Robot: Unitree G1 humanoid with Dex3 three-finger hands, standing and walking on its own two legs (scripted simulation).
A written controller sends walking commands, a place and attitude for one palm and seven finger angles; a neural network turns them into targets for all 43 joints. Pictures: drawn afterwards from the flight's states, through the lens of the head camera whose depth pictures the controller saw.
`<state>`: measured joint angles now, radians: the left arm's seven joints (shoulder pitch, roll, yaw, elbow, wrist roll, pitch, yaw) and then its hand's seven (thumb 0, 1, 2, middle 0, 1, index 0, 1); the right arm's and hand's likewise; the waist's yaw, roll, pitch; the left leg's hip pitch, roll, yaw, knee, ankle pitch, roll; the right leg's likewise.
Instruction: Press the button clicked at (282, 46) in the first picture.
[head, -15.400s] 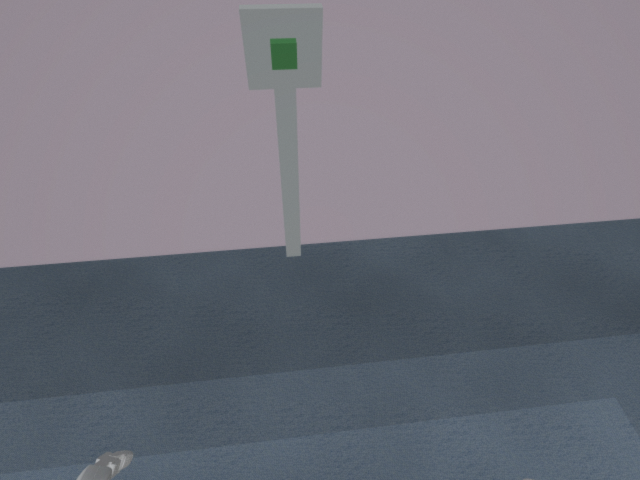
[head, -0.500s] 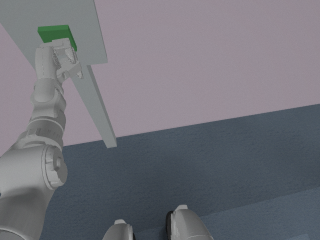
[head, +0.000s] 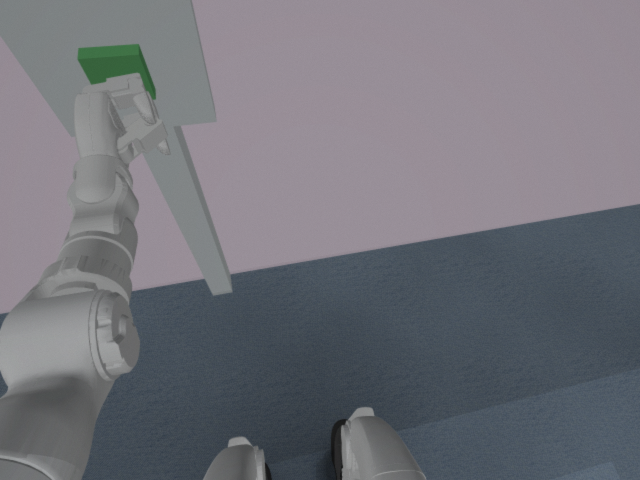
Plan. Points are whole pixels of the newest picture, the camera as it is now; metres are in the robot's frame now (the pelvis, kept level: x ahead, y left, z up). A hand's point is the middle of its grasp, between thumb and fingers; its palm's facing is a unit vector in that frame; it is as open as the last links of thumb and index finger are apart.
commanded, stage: pull the fist back off the button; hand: left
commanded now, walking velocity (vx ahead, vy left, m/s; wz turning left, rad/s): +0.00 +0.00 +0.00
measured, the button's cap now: (119, 69) +0.58 +0.18 +0.13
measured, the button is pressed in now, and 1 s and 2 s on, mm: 11 0 0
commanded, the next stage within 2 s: draw the hand back to the body in 0.76 s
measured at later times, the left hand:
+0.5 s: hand (158, 167) +0.47 +0.14 +0.09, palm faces +0.10 -0.99 +0.00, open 3.0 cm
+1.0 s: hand (150, 189) +0.43 +0.14 +0.10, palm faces +0.09 -1.00 -0.02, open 3.1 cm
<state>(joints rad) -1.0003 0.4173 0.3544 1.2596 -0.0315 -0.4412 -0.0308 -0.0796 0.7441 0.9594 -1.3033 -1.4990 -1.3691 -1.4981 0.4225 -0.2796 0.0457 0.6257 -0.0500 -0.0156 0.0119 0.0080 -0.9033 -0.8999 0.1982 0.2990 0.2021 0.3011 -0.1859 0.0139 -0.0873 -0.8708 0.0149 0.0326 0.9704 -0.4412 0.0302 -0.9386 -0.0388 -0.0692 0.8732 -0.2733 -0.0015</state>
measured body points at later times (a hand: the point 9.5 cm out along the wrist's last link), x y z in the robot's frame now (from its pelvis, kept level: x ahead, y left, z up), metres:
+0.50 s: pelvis +0.05 -0.01 +0.02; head +0.13 -0.01 +0.47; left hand +0.46 +0.20 +0.09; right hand +0.13 -0.26 -0.09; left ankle +0.01 +0.10 -0.68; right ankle +0.08 -0.13 -0.68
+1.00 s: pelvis +0.05 -0.01 +0.03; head +0.11 -0.02 +0.48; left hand +0.42 +0.20 +0.11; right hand +0.18 -0.25 -0.08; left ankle +0.01 +0.10 -0.68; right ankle +0.08 -0.13 -0.68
